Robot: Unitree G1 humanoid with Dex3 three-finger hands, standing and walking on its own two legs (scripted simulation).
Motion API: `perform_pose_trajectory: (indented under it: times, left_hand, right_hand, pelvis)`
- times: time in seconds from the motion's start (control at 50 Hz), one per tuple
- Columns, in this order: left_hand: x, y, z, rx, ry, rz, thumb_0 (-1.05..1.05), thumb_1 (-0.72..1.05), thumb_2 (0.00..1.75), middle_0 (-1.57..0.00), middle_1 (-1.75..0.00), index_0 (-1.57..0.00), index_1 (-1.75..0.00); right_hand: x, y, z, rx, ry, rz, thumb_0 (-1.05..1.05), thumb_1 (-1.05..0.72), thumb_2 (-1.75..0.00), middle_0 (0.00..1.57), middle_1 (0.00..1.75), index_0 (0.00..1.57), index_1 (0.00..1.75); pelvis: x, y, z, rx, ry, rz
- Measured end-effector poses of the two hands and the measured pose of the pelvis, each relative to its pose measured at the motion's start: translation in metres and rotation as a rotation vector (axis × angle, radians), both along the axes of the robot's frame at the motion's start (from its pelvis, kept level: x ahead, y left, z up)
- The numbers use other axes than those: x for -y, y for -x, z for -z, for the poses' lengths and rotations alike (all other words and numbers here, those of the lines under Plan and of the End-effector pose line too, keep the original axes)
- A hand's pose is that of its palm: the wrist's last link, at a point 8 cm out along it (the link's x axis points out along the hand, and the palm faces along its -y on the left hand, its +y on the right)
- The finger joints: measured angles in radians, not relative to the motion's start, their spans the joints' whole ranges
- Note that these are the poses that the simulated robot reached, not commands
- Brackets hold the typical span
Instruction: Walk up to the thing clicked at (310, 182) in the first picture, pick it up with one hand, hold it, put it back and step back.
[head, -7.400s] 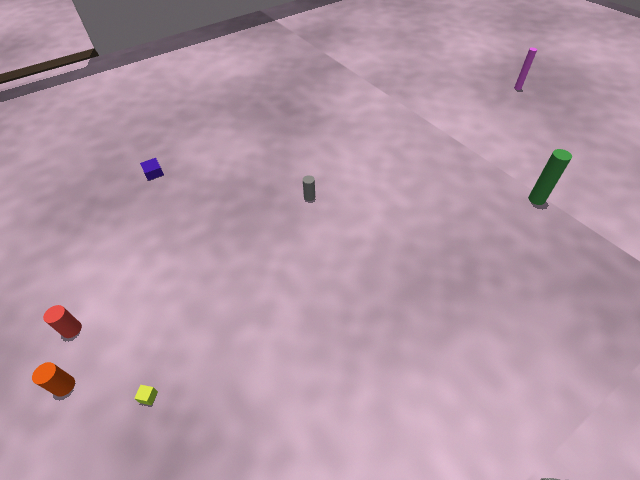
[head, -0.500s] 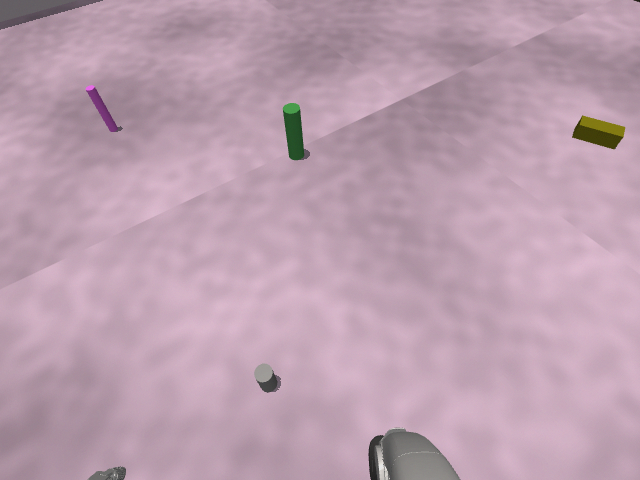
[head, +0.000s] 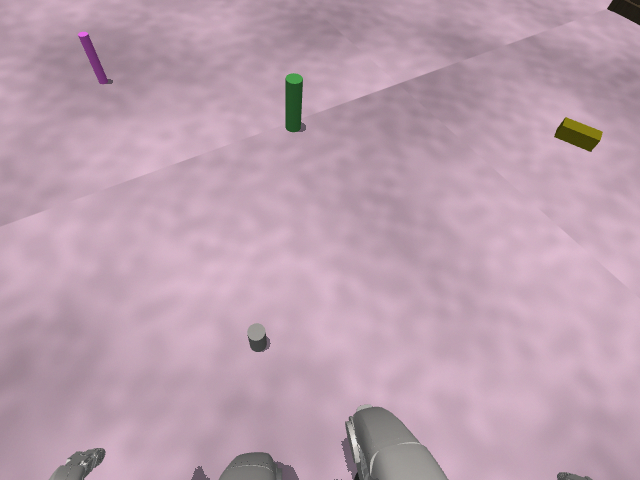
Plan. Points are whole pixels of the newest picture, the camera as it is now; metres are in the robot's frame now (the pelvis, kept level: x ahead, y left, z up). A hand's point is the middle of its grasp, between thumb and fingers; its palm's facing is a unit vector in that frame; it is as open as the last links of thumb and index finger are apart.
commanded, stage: walk up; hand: left
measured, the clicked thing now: (257, 338) +0.50 +0.15 -0.70
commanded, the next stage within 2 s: stand in 0.68 s
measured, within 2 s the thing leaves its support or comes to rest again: neither
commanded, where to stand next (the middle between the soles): +0.10 -0.06 m, yaw -1 degrees
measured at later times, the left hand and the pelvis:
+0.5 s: hand (158, 434) +0.17 +0.22 -0.11, palm faces -0.07 -0.88 -0.46, open 7.4 cm; pelvis +0.05 -0.05 +0.00, yaw -3 degrees
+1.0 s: hand (150, 470) +0.13 +0.23 -0.15, palm faces -0.10 -0.94 -0.33, open 7.4 cm; pelvis +0.05 -0.01 +0.01, yaw -3 degrees
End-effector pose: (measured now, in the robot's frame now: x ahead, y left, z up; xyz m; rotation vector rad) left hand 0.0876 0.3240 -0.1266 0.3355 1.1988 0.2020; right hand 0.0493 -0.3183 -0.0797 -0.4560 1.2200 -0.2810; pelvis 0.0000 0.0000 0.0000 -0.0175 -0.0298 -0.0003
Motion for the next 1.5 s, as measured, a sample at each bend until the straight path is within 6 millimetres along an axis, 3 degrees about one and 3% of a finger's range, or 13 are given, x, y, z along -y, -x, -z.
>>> perform_pose_trajectory:
  times: [0.06, 0.12, 0.22, 0.32, 0.42, 0.52, 0.6, 0.68, 0.84, 1.04, 1.2, 1.5]
  left_hand:
    - [0.000, 0.026, -0.004, -0.090, 0.018, 0.021, 0.01, 0.91, 0.90, -0.20, -0.30, -0.21, -0.30]
    - [0.005, 0.032, -0.010, -0.129, 0.020, 0.048, 0.01, 0.91, 0.90, -0.20, -0.30, -0.21, -0.30]
    - [0.024, 0.000, -0.026, -0.068, 0.004, 0.106, 0.01, 0.90, 0.90, -0.20, -0.30, -0.21, -0.30]
    - [0.047, -0.042, -0.035, 0.070, -0.071, 0.131, 0.01, 0.90, 0.90, -0.20, -0.30, -0.21, -0.30]
    - [0.064, -0.062, -0.053, 0.128, -0.087, 0.127, 0.01, 0.90, 0.90, -0.20, -0.30, -0.21, -0.30]
    - [0.060, -0.079, -0.059, 0.150, -0.111, 0.110, 0.01, 0.90, 0.90, -0.20, -0.30, -0.21, -0.30]
    - [0.046, -0.093, -0.051, 0.152, -0.117, 0.109, 0.01, 0.90, 0.90, -0.20, -0.30, -0.21, -0.30]
    - [0.028, -0.105, -0.027, 0.161, -0.094, 0.101, 0.01, 0.90, 0.90, -0.20, -0.30, -0.21, -0.30]
    - [0.031, -0.083, -0.007, 0.075, 0.000, 0.079, 0.01, 0.90, 0.90, -0.20, -0.30, -0.21, -0.30]
    - [0.045, -0.038, -0.020, -0.030, 0.034, 0.064, 0.01, 0.90, 0.90, -0.20, -0.30, -0.21, -0.30]
    - [0.043, -0.039, -0.032, -0.007, 0.025, 0.050, 0.01, 0.90, 0.90, -0.20, -0.30, -0.21, -0.30]
    - [0.042, -0.050, -0.032, -0.039, 0.024, 0.052, 0.01, 0.90, 0.90, -0.20, -0.30, -0.21, -0.30]
  right_hand:
    - [0.010, 0.013, -0.017, 0.042, 0.015, 0.030, 0.01, -0.90, -0.90, 0.20, 0.30, 0.20, 0.30]
    - [0.023, 0.027, -0.027, 0.061, 0.022, 0.059, 0.01, -0.90, -0.90, 0.20, 0.30, 0.20, 0.30]
    - [0.048, 0.046, -0.023, 0.019, -0.004, 0.096, 0.01, -0.90, -0.90, 0.20, 0.30, 0.20, 0.30]
    - [0.070, 0.039, 0.015, -0.029, -0.049, 0.123, 0.01, -0.91, -0.90, 0.20, 0.30, 0.20, 0.30]
    - [0.058, 0.004, 0.036, -0.011, -0.127, 0.107, 0.01, -0.91, -0.90, 0.20, 0.30, 0.20, 0.30]
    - [0.039, -0.023, 0.046, -0.007, -0.173, 0.085, 0.01, -0.91, -0.90, 0.20, 0.30, 0.20, 0.30]
    - [0.025, -0.035, 0.049, -0.011, -0.161, 0.072, 0.01, -0.91, -0.90, 0.20, 0.30, 0.20, 0.30]
    - [0.014, -0.039, 0.051, -0.005, -0.110, 0.047, 0.00, -0.91, -0.90, 0.20, 0.30, 0.20, 0.30]
    - [-0.005, -0.039, 0.023, 0.032, -0.088, 0.045, 0.01, -0.91, -0.90, 0.20, 0.30, 0.20, 0.30]
    - [-0.005, -0.068, 0.013, 0.103, -0.141, 0.055, 0.01, -0.91, -0.90, 0.20, 0.30, 0.20, 0.30]
    - [-0.010, -0.077, 0.009, 0.106, -0.172, 0.041, 0.01, -0.91, -0.90, 0.20, 0.30, 0.20, 0.30]
    - [-0.006, -0.056, 0.012, 0.004, -0.160, 0.085, 0.01, -0.91, -0.90, 0.20, 0.30, 0.20, 0.30]
  pelvis:
    - [0.003, -0.007, -0.008, 0.004, 0.003, 0.033]
    - [0.009, -0.015, -0.014, 0.013, 0.006, 0.059]
    - [0.026, -0.027, -0.015, 0.025, 0.004, 0.075]
    - [0.049, -0.039, 0.001, 0.035, 0.008, 0.065]
    - [0.050, -0.048, -0.003, 0.037, 0.007, 0.056]
    - [0.043, -0.053, -0.003, 0.032, -0.006, 0.047]
    - [0.030, -0.050, 0.002, 0.019, -0.021, 0.040]
    - [0.013, -0.045, 0.017, 0.013, -0.035, 0.022]
    - [0.006, -0.045, 0.003, 0.018, -0.019, 0.040]
    - [0.011, -0.048, -0.016, 0.047, -0.011, 0.046]
    - [0.012, -0.047, -0.024, 0.046, -0.014, 0.048]
    - [0.012, -0.055, -0.028, 0.016, -0.020, 0.050]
